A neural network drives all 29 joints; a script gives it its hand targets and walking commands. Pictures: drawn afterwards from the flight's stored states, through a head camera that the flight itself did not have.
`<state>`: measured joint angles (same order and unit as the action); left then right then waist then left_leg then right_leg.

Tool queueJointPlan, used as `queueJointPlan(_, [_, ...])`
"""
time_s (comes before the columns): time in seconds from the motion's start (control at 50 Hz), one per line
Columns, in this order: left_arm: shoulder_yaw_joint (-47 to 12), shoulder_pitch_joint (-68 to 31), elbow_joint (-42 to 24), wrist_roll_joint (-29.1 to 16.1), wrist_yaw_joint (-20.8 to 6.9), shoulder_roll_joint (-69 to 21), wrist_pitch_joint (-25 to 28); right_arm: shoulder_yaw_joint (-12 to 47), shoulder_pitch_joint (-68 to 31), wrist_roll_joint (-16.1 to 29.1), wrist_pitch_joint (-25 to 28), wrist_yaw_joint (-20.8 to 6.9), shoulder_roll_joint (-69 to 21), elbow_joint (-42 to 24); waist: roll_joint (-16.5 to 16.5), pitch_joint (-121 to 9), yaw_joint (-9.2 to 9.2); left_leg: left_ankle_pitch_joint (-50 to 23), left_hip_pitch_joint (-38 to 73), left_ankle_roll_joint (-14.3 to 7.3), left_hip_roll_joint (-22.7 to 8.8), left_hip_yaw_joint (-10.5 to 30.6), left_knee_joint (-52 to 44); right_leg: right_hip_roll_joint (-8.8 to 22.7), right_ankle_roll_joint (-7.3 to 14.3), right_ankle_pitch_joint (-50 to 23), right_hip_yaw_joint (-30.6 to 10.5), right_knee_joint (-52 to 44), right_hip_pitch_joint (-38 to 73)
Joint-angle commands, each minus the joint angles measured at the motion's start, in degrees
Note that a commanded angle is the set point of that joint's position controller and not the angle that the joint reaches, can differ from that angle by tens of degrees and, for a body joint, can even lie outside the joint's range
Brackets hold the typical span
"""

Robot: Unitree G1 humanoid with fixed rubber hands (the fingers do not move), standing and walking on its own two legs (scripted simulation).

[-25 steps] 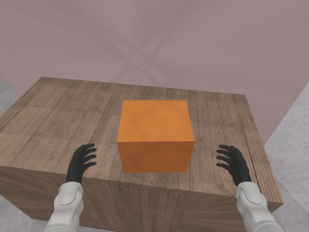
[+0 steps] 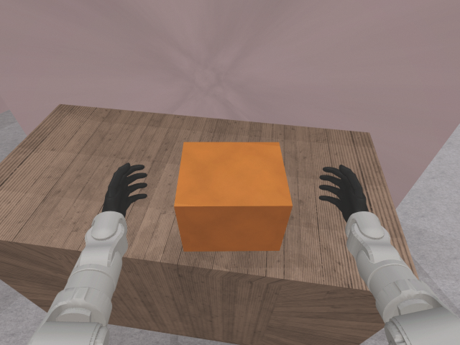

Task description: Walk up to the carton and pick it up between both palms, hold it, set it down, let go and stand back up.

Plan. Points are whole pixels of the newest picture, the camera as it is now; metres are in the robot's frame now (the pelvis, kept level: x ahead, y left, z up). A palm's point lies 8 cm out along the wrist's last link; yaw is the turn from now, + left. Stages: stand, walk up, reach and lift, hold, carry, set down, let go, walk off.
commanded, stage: reach and lift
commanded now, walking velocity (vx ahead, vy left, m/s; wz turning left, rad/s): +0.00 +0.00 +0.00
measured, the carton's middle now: (231, 196) +0.48 +0.02 -0.04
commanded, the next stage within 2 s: none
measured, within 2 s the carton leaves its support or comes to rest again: neither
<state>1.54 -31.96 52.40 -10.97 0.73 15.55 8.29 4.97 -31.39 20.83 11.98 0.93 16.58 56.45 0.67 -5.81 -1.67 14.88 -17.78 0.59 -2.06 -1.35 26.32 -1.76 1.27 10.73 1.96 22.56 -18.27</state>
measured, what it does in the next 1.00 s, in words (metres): stands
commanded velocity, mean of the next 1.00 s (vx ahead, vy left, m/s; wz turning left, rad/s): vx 0.00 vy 0.00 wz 0.00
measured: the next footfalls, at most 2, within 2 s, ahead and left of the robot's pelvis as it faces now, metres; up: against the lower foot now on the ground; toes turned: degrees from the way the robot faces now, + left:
none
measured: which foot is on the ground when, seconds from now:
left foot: down 0.00-1.00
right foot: down 0.00-1.00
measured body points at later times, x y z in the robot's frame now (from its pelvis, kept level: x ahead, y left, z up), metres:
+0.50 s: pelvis -0.01 -0.01 -0.01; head +0.04 +0.01 +0.44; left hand +0.44 +0.23 +0.11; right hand +0.45 -0.21 +0.11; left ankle -0.02 +0.12 -0.74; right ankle +0.00 -0.11 -0.74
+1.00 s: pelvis -0.02 -0.01 -0.02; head +0.08 +0.01 +0.41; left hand +0.45 +0.23 +0.05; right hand +0.47 -0.20 +0.05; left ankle -0.02 +0.12 -0.74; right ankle +0.00 -0.11 -0.74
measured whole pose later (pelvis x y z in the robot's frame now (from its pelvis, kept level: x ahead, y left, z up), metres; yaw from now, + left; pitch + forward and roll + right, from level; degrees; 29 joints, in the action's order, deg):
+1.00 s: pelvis -0.02 -0.01 -0.02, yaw +2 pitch +25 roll -1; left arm -6.8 -63.9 88.5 -18.4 0.1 18.9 19.0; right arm 7.0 -59.4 24.6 14.5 0.3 18.5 80.0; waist 1.3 -14.5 0.0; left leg 14.6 -45.8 1.1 -1.4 0.6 35.0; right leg -0.8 1.7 11.6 3.9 32.2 -46.1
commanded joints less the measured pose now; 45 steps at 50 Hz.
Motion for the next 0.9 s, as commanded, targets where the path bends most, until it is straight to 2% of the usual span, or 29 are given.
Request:
queueJointPlan(0.0, [0.8, -23.7, -4.8, -1.0, 0.1, 8.1, 0.5, -1.5, -24.3, 1.0, 0.1, 0.0, 10.0, -5.2, -1.6, -25.1, 0.09, -25.4, 7.0, 1.8, 1.5, 0.0, 0.3, -0.2, -0.9, -17.6, -1.1, -0.2, 8.0])
queueJointPlan(0.24, [-2.2, -38.7, 8.4, -4.0, 0.3, 10.1, 0.8, 0.9, -38.5, 3.8, -2.2, -0.3, 12.3, 4.9, -0.9, -30.4, -0.12, -23.4, 2.8, 1.6, 1.4, 0.2, 2.3, 0.2, -1.5, -17.9, -0.5, 1.8, 3.1])
queueJointPlan(0.54, [-7.6, -55.5, 20.7, -8.7, 0.3, 13.3, 1.8, 2.4, -53.7, 6.2, -4.2, -0.7, 15.1, 11.7, -0.6, -41.9, 0.65, -21.7, -4.5, 1.8, 1.6, 0.0, 4.9, 0.8, -2.1, -20.8, 0.0, 5.6, -0.1])
queueJointPlan(0.7, [-8.4, -56.4, 26.2, -8.5, -0.6, 12.9, 3.4, 3.1, -54.2, 6.3, -3.6, -0.9, 13.8, 15.3, -0.1, -42.8, 0.68, -22.3, -8.7, 1.7, 1.7, 0.1, 5.0, 1.3, -2.3, -23.2, 0.0, 6.9, 0.4])
queueJointPlan(0.88, [-7.7, -54.6, 29.5, -7.0, -0.9, 11.1, 11.2, 1.6, -50.6, 4.3, 2.9, -0.7, 11.3, 17.1, -1.7, -45.9, 1.14, -24.2, -12.7, 2.6, 1.7, 0.0, 7.7, 1.8, -2.3, -23.6, 0.5, 10.0, -3.2])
